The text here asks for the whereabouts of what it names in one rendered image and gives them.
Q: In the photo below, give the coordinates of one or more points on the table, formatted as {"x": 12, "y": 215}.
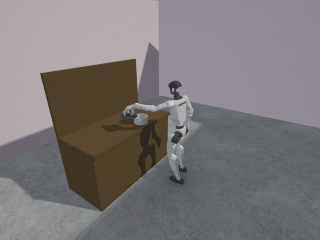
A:
{"x": 102, "y": 154}

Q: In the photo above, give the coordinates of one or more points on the robot right shin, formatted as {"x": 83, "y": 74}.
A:
{"x": 180, "y": 157}

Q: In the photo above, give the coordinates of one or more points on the robot right upper arm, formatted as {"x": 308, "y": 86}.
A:
{"x": 188, "y": 105}

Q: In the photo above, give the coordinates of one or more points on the right robot forearm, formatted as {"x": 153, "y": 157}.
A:
{"x": 188, "y": 116}

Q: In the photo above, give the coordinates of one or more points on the humanoid robot torso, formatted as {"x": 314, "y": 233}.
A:
{"x": 178, "y": 115}

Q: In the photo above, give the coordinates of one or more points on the robot left upper arm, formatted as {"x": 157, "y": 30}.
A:
{"x": 166, "y": 105}

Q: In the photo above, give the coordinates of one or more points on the robot left hand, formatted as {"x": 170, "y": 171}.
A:
{"x": 127, "y": 110}

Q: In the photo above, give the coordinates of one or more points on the lid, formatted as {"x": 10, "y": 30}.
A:
{"x": 128, "y": 117}

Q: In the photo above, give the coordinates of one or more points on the left robot forearm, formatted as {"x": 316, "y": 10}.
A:
{"x": 143, "y": 107}

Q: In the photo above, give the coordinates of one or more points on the pot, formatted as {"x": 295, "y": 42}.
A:
{"x": 141, "y": 119}

